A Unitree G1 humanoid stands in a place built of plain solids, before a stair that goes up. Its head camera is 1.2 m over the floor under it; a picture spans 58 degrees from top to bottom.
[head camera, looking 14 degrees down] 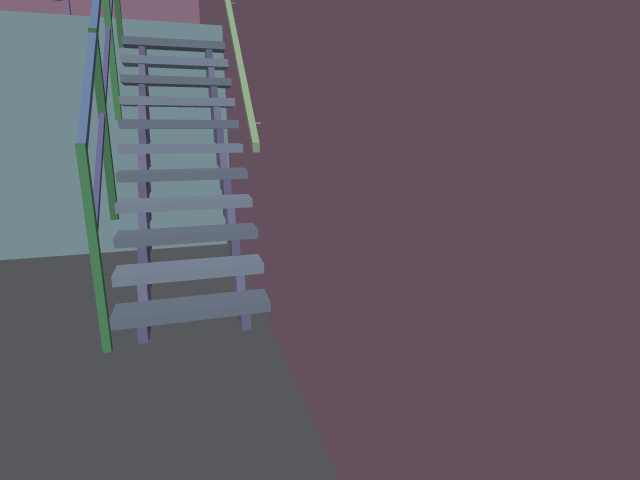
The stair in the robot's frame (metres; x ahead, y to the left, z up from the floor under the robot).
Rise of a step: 0.19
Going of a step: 0.21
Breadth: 0.91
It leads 17 degrees to the left of straight ahead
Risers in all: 12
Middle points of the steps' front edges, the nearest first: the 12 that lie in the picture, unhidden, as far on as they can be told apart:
2.37 0.74 0.19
2.56 0.80 0.37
2.76 0.86 0.56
2.95 0.92 0.74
3.15 0.98 0.93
3.35 1.04 1.11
3.54 1.10 1.30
3.74 1.16 1.48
3.93 1.22 1.67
4.13 1.28 1.85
4.33 1.34 2.04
4.52 1.40 2.22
